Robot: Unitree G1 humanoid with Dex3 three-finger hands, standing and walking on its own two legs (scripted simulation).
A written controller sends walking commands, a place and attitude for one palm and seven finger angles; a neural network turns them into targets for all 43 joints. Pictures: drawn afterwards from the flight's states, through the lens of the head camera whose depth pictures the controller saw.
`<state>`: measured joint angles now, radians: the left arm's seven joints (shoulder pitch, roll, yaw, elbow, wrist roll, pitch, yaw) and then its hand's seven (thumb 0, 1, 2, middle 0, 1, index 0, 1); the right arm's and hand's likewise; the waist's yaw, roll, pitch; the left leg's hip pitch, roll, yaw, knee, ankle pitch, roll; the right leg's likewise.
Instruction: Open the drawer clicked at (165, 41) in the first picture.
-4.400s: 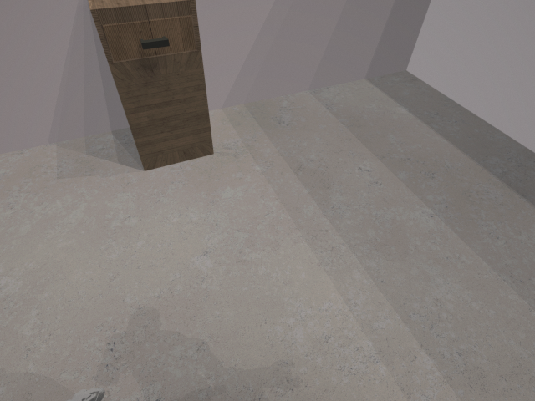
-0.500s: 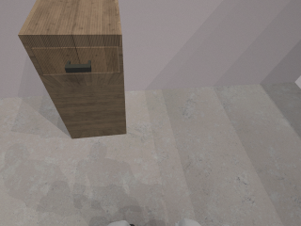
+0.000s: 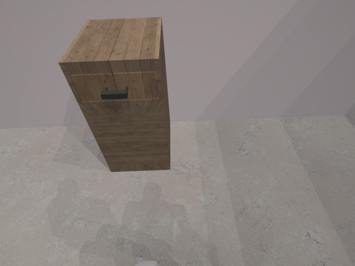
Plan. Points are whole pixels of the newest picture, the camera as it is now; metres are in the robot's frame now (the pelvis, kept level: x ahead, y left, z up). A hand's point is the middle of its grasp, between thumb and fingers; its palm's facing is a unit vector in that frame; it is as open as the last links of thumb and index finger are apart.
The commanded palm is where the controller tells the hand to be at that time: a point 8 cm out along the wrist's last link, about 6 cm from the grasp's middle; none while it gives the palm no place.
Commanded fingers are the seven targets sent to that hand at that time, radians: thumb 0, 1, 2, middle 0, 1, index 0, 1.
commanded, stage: take the last steps up to it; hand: left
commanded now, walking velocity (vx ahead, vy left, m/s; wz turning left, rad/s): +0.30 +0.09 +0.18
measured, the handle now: (115, 91) +0.80 +0.31 -0.09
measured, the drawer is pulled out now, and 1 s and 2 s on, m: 0.00 0.00 0.00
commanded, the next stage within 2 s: come to a stop and stand still in 0.94 s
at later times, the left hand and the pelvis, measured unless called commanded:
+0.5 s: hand out of the picture -0.01 +0.27 -0.18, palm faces +0.14 -0.97 -0.18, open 7.4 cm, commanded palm none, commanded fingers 0.00 0.90 0.90 -0.20 -0.30 -0.20 -0.30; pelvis +0.06 +0.08 +0.00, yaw +4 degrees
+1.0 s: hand (106, 215) +0.29 +0.24 -0.16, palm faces +0.08 -0.97 -0.23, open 7.2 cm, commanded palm none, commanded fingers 0.00 0.90 0.90 -0.20 -0.30 -0.20 -0.30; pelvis +0.24 +0.05 +0.00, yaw +3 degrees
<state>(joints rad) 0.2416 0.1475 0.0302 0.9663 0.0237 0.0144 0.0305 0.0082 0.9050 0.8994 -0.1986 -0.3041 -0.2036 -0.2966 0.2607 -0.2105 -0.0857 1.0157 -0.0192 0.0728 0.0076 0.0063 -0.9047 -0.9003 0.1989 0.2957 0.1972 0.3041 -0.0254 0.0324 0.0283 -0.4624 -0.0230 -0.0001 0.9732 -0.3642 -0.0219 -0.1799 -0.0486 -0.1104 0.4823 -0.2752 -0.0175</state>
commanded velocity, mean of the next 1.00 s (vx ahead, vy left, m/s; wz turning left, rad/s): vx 0.27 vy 0.01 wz -0.01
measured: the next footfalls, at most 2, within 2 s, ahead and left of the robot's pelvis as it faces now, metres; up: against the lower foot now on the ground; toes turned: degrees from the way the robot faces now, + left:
left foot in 0.32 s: +0.05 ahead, +0.19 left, +0.00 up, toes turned +12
right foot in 0.78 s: +0.31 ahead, -0.03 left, +0.00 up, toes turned -5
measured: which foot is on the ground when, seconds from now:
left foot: up 0.00-0.30, down 0.32-0.80, up 0.82-1.00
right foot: down 0.00-0.34, up 0.36-0.76, down 0.78-1.00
